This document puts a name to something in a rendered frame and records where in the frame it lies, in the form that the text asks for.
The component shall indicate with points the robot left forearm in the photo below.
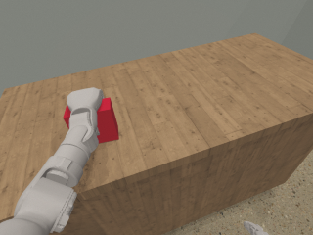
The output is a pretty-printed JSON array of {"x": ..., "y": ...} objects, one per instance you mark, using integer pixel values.
[{"x": 66, "y": 166}]

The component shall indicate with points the robot right hand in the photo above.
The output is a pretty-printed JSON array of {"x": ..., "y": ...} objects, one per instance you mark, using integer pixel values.
[{"x": 254, "y": 229}]

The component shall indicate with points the table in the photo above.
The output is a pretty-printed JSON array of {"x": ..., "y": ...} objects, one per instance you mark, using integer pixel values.
[{"x": 199, "y": 130}]

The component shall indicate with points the robot left hand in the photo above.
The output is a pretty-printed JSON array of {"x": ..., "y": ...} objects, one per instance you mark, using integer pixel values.
[{"x": 91, "y": 97}]

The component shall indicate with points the left robot upper arm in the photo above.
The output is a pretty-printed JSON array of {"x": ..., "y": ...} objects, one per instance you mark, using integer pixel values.
[{"x": 46, "y": 208}]

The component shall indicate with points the sponge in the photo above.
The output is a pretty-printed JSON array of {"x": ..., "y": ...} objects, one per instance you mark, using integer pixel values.
[{"x": 106, "y": 121}]

